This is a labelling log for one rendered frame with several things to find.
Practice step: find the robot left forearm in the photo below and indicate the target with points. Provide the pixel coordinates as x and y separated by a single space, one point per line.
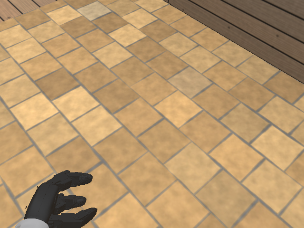
31 223

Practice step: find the left robot hand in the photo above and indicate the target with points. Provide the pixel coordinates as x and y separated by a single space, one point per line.
46 203

